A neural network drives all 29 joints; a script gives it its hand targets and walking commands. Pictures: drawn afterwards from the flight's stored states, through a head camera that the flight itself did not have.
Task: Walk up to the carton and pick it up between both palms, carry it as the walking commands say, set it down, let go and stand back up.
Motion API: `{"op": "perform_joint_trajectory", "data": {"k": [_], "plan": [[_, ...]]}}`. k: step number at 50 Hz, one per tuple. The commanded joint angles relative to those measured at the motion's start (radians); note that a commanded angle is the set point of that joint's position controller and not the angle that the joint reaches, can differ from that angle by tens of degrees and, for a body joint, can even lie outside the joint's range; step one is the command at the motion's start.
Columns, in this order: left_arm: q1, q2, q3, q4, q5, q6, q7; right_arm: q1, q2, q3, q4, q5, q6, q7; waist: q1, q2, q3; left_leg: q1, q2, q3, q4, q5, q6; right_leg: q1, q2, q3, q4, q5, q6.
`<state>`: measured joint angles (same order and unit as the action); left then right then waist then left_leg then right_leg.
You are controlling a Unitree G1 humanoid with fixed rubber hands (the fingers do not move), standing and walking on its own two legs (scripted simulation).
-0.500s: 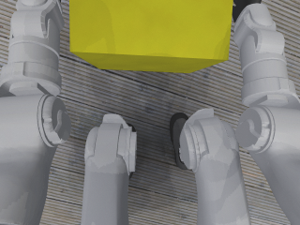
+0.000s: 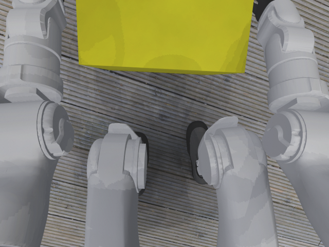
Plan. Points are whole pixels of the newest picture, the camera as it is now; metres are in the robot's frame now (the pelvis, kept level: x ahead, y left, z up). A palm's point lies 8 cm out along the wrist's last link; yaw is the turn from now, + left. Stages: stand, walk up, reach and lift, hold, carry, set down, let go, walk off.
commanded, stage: set down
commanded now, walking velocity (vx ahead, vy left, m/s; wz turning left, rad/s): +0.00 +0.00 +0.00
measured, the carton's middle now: out of the picture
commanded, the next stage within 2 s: none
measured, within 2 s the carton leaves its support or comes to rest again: neither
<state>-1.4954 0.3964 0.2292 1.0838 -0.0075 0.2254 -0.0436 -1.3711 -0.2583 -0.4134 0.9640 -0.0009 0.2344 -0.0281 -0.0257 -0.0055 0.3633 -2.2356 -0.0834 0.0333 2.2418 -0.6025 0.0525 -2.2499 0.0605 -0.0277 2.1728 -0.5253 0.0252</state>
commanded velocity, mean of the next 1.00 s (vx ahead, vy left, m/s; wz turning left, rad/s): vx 0.00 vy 0.00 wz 0.00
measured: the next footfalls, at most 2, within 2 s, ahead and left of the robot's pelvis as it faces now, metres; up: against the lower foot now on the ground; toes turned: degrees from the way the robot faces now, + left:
none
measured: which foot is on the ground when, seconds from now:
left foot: down 0.00-1.00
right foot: down 0.00-1.00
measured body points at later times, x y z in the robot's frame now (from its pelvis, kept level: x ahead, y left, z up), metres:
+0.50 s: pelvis +0.00 +0.00 +0.00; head +0.37 +0.02 +0.24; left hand +0.58 +0.19 -0.17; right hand +0.55 -0.19 -0.17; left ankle +0.10 +0.09 -0.33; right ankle +0.13 -0.11 -0.33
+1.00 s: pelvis +0.01 -0.01 +0.00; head +0.38 +0.01 +0.24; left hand +0.58 +0.22 -0.17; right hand +0.55 -0.22 -0.17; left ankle +0.10 +0.09 -0.33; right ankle +0.13 -0.11 -0.33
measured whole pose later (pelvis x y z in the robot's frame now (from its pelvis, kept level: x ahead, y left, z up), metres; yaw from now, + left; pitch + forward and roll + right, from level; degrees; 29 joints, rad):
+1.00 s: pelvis +0.01 -0.01 +0.00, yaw +1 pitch +36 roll -2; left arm -1.48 0.55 0.05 1.10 -0.22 0.11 0.01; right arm -1.36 -0.35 -0.22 0.99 0.23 0.10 -0.12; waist -0.05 -0.02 0.39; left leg -2.26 -0.04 0.03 2.25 -0.62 0.05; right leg -2.27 0.02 -0.06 2.19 -0.54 -0.02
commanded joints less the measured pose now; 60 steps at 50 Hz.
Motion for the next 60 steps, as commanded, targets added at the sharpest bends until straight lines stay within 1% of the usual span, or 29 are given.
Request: {"op": "perform_joint_trajectory", "data": {"k": [1, 4, 8, 12, 15, 17, 18, 19, 22, 23, 25, 28, 31, 35, 42, 46, 51, 53, 56, 60], "plan": [[-0.390, -0.830, -0.236, -0.026, -0.067, 0.011, -0.218, -0.550, 0.729, 0.262, -0.089, 0.071, -0.023, 0.194, -0.023, 0.059, -0.836, 0.377, 0.006, -0.078, -0.235, 0.132, -0.008, 0.385, 0.014, -0.023, -0.115, 0.084, -0.043], [-0.389, -0.808, -0.229, -0.020, -0.064, 0.009, -0.217, -0.546, 0.709, 0.251, -0.084, 0.067, -0.024, 0.190, -0.025, 0.059, -0.828, 0.375, 0.008, -0.077, -0.233, 0.126, -0.008, 0.388, 0.014, -0.023, -0.116, 0.078, -0.042], [-0.380, -0.736, -0.217, -0.018, -0.059, 0.001, -0.202, -0.529, 0.641, 0.225, -0.073, 0.059, -0.033, 0.174, -0.027, 0.060, -0.833, 0.386, 0.013, -0.076, -0.234, 0.125, -0.012, 0.399, 0.011, -0.027, -0.116, 0.076, -0.040], [-0.364, -0.626, -0.201, -0.016, -0.055, -0.013, -0.174, -0.503, 0.540, 0.194, -0.060, 0.053, -0.048, 0.145, -0.032, 0.058, -0.849, 0.405, 0.019, -0.076, -0.234, 0.128, -0.018, 0.417, 0.007, -0.031, -0.118, 0.078, -0.034], [-0.348, -0.513, -0.190, -0.003, -0.055, -0.027, -0.143, -0.477, 0.439, 0.172, -0.044, 0.055, -0.064, 0.114, -0.037, 0.056, -0.868, 0.423, 0.026, -0.077, -0.234, 0.134, -0.024, 0.436, 0.002, -0.033, -0.118, 0.081, -0.028], [-0.333, -0.406, -0.177, 0.011, -0.056, -0.041, -0.114, -0.453, 0.346, 0.157, -0.027, 0.059, -0.078, 0.086, -0.038, 0.056, -0.886, 0.438, 0.030, -0.077, -0.233, 0.144, -0.030, 0.453, -0.003, -0.033, -0.117, 0.088, -0.023], [-0.310, -0.302, -0.157, 0.025, -0.053, -0.051, -0.087, -0.423, 0.250, 0.136, -0.014, 0.057, -0.089, 0.059, -0.039, 0.057, -0.895, 0.444, 0.035, -0.076, -0.233, 0.149, -0.034, 0.465, -0.007, -0.033, -0.116, 0.094, -0.020], [-0.311, -0.239, -0.159, 0.026, -0.061, -0.060, -0.067, -0.409, 0.194, 0.132, -0.004, 0.062, -0.098, 0.041, -0.042, 0.057, -0.910, 0.454, 0.038, -0.077, -0.231, 0.158, -0.038, 0.476, -0.009, -0.032, -0.116, 0.104, -0.017], [-0.304, 0.053, -0.154, 0.039, -0.100, -0.097, 0.019, -0.324, -0.058, 0.104, 0.049, 0.083, -0.135, -0.036, -0.050, 0.061, -0.971, 0.489, 0.050, -0.081, -0.227, 0.198, -0.054, 0.516, -0.023, -0.024, -0.112, 0.152, -0.011], [-0.303, 0.100, -0.157, 0.046, -0.116, -0.110, 0.041, -0.313, -0.101, 0.113, 0.060, 0.098, -0.147, -0.054, -0.052, 0.067, -0.997, 0.505, 0.053, -0.086, -0.223, 0.220, -0.059, 0.531, -0.026, -0.019, -0.110, 0.176, -0.009], [-0.314, 0.148, -0.171, 0.042, -0.148, -0.130, 0.070, -0.304, -0.140, 0.132, 0.071, 0.131, -0.168, -0.082, -0.055, 0.082, -1.056, 0.532, 0.055, -0.097, -0.213, 0.273, -0.064, 0.559, -0.030, -0.010, -0.097, 0.238, -0.008], [-0.310, 0.184, -0.184, 0.011, -0.176, -0.152, 0.092, -0.282, -0.174, 0.137, 0.055, 0.163, -0.191, -0.102, -0.059, 0.089, -1.143, 0.567, 0.060, -0.103, -0.192, 0.347, -0.063, 0.585, -0.031, -0.003, -0.077, 0.323, -0.007], [-0.285, 0.199, -0.190, -0.013, -0.191, -0.159, 0.097, -0.261, -0.190, 0.151, 0.027, 0.183, -0.201, -0.107, -0.059, 0.084, -1.198, 0.574, 0.067, -0.100, -0.183, 0.379, -0.057, 0.602, -0.034, 0.001, -0.072, 0.367, -0.006], [-0.243, 0.218, -0.184, -0.024, -0.200, -0.162, 0.090, -0.214, -0.200, 0.157, 0.015, 0.194, -0.200, -0.104, -0.056, 0.080, -1.201, 0.539, 0.075, -0.090, -0.178, 0.379, -0.054, 0.601, -0.043, 0.008, -0.071, 0.386, -0.006], [-0.240, 0.257, -0.177, -0.041, -0.209, -0.155, 0.067, -0.204, -0.210, 0.179, -0.011, 0.223, -0.183, -0.092, -0.040, 0.080, -1.192, 0.510, 0.089, -0.075, -0.182, 0.327, -0.045, 0.600, -0.056, 0.012, -0.084, 0.354, -0.010], [-0.255, 0.281, -0.171, -0.043, -0.213, -0.146, 0.054, -0.217, -0.226, 0.179, -0.026, 0.228, -0.171, -0.089, -0.039, 0.082, -1.191, 0.517, 0.094, -0.071, -0.186, 0.294, -0.041, 0.603, -0.058, 0.008, -0.095, 0.320, -0.013], [-0.273, 0.313, -0.156, -0.168, -0.213, -0.116, 0.051, -0.223, -0.252, 0.175, -0.173, 0.237, -0.134, -0.102, -0.043, 0.090, -1.412, 0.653, 0.086, -0.055, -0.215, 0.322, -0.034, 0.717, -0.047, -0.010, -0.131, 0.335, -0.015], [-0.264, 0.324, -0.148, -0.194, -0.210, -0.097, 0.051, -0.204, -0.258, 0.172, -0.207, 0.237, -0.111, -0.108, -0.045, 0.091, -1.456, 0.686, 0.081, -0.049, -0.235, 0.331, -0.031, 0.733, -0.042, -0.018, -0.155, 0.333, -0.014], [-0.228, 0.317, -0.126, -0.183, -0.195, -0.076, 0.043, -0.161, -0.244, 0.160, -0.214, 0.225, -0.086, -0.108, -0.047, 0.089, -1.418, 0.671, 0.075, -0.047, -0.271, 0.330, -0.028, 0.698, -0.037, -0.022, -0.193, 0.316, -0.014], [-0.178, 0.298, -0.095, -0.159, -0.160, -0.065, 0.023, -0.111, -0.217, 0.139, -0.212, 0.198, -0.070, -0.093, -0.041, 0.083, -1.353, 0.643, 0.070, -0.050, -0.326, 0.332, -0.026, 0.653, -0.032, -0.020, -0.249, 0.304, -0.014]]}}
